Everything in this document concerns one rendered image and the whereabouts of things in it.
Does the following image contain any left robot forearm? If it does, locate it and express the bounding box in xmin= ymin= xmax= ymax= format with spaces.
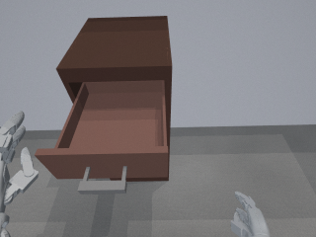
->
xmin=0 ymin=212 xmax=11 ymax=237

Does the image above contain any right robot hand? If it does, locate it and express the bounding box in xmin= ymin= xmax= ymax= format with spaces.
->
xmin=230 ymin=192 xmax=271 ymax=237

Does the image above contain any handle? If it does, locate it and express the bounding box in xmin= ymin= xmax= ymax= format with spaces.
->
xmin=77 ymin=166 xmax=127 ymax=195

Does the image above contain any drawer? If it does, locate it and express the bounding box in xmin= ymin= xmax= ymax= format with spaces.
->
xmin=35 ymin=80 xmax=169 ymax=180

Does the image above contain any left robot hand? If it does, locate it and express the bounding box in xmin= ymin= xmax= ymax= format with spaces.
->
xmin=0 ymin=111 xmax=39 ymax=213

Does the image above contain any cabinet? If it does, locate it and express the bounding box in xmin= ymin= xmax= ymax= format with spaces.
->
xmin=56 ymin=16 xmax=173 ymax=182

